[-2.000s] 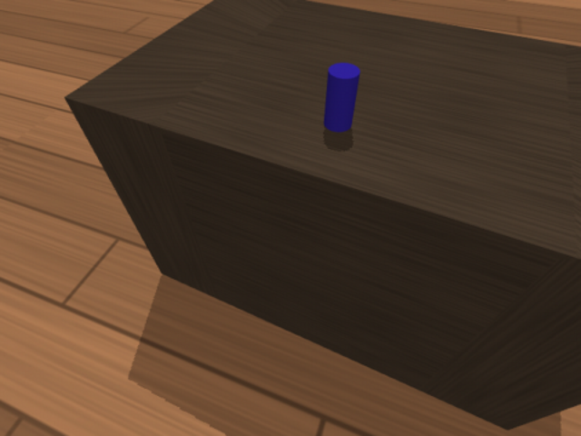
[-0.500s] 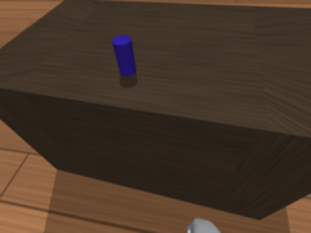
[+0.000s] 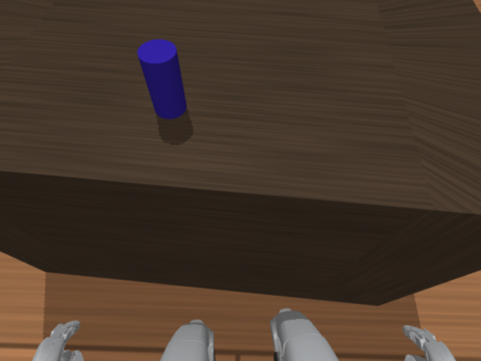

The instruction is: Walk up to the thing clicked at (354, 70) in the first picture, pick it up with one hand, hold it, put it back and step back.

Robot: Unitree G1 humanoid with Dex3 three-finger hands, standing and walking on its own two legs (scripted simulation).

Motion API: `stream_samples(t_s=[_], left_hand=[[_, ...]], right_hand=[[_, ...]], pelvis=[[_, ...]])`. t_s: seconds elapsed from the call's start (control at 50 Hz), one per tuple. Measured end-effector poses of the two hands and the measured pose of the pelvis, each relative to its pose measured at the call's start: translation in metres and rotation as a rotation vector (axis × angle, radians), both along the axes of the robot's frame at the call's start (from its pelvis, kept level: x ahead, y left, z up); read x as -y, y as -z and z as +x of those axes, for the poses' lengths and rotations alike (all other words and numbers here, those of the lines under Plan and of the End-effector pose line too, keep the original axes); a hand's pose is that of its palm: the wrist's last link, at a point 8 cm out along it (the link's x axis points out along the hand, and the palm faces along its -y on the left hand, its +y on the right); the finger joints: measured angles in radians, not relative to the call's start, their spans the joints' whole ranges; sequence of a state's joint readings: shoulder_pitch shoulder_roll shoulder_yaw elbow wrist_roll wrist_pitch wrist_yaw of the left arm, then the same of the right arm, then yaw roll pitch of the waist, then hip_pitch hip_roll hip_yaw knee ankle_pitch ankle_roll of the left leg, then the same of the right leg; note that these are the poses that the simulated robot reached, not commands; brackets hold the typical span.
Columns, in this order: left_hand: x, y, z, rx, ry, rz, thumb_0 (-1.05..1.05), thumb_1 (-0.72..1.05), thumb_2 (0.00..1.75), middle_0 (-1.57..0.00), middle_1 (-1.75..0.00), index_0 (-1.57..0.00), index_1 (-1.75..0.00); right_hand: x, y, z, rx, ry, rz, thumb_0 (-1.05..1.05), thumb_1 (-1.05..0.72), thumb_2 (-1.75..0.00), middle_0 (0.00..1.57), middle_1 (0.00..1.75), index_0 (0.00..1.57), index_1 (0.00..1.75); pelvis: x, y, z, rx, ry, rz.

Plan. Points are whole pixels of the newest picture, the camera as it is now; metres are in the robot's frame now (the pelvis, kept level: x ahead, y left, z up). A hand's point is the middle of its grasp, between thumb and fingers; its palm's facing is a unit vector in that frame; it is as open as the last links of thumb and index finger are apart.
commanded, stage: walk up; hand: left
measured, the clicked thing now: (164, 82) +0.52 +0.14 +0.12
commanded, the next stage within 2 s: stand in 1.94 s
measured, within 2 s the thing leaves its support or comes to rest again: neither
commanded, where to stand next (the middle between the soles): +0.03 -0.02 m, yaw -6 degrees
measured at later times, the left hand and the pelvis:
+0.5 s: hand out of the picture +0.11 +0.25 -0.13, palm faces -0.17 -0.91 -0.37, open 7.4 cm; pelvis -0.02 +0.01 +0.01, yaw -7 degrees
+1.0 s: hand out of the picture +0.09 +0.24 -0.12, palm faces -0.14 -0.93 -0.33, open 7.4 cm; pelvis -0.02 +0.00 +0.03, yaw -8 degrees
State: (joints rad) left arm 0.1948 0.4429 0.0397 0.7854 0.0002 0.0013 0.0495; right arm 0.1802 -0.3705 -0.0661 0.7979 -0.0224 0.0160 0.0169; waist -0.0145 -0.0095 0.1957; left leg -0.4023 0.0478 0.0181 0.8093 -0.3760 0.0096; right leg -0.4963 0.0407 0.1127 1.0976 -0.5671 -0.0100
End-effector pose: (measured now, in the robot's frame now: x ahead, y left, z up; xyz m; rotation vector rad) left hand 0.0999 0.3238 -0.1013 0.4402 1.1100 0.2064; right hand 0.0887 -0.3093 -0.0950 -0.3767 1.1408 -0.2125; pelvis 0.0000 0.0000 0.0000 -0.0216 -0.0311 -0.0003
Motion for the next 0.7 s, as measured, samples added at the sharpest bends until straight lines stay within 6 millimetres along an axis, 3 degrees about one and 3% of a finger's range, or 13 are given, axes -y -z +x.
stream_samples(t_s=[0.1,0.2,0.28,0.38,0.56,0.7], left_hand=[[0.000,-0.005,0.028,0.034,0.042,-0.022,0.00,0.90,0.90,-0.20,-0.30,-0.20,-0.30],[0.012,-0.007,0.037,0.037,0.102,-0.023,0.00,0.90,0.90,-0.20,-0.30,-0.20,-0.30],[0.026,-0.008,0.030,0.037,0.119,-0.022,0.00,0.90,0.90,-0.20,-0.30,-0.20,-0.30],[0.035,-0.013,0.015,0.014,0.132,-0.043,0.00,0.90,0.90,-0.21,-0.30,-0.20,-0.30],[0.032,-0.003,0.009,0.012,0.109,-0.097,0.00,0.90,0.90,-0.21,-0.30,-0.20,-0.30],[0.034,-0.005,-0.004,0.000,0.098,-0.112,0.00,0.90,0.90,-0.21,-0.30,-0.20,-0.30]], right_hand=[[-0.007,-0.009,-0.015,0.012,0.023,-0.003,0.00,-0.90,-0.90,0.21,0.30,0.21,0.30],[0.007,-0.003,-0.033,0.022,0.051,-0.012,0.00,-0.90,-0.90,0.21,0.30,0.21,0.30],[0.020,0.008,-0.049,0.011,0.096,-0.006,0.00,-0.90,-0.90,0.21,0.30,0.21,0.30],[0.018,0.004,-0.061,0.016,0.133,0.011,0.00,-0.91,-0.90,0.21,0.30,0.21,0.30],[0.000,-0.006,-0.091,0.010,0.127,-0.004,0.00,-0.91,-0.90,0.21,0.30,0.21,0.30],[0.001,-0.010,-0.104,0.004,0.145,0.009,0.00,-0.90,-0.90,0.21,0.30,0.21,0.30]], pelvis=[[-0.004,-0.006,-0.001,-0.013,0.030,-0.002],[-0.002,-0.001,-0.005,-0.009,0.072,0.007],[0.004,0.003,-0.011,0.016,0.081,-0.027],[0.005,-0.005,-0.015,0.016,0.117,0.025],[-0.006,-0.010,-0.028,0.025,0.134,0.042],[0.000,-0.015,-0.035,0.037,0.143,0.022]])
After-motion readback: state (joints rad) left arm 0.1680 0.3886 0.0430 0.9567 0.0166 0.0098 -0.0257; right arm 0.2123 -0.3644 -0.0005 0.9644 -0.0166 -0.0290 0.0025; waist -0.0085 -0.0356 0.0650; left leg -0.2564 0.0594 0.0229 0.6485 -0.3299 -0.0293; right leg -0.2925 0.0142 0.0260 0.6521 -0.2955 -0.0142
